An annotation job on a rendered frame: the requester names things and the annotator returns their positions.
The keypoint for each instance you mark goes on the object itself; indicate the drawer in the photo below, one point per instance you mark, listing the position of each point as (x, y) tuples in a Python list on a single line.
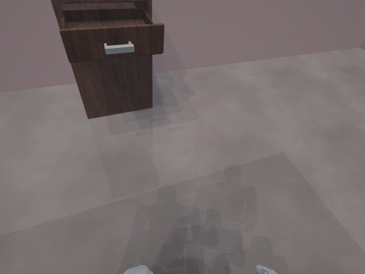
[(84, 33)]

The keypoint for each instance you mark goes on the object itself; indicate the handle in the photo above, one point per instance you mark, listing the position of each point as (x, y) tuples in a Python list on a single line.
[(116, 49)]

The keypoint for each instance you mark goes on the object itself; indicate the cabinet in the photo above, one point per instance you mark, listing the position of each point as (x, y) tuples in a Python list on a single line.
[(111, 86)]

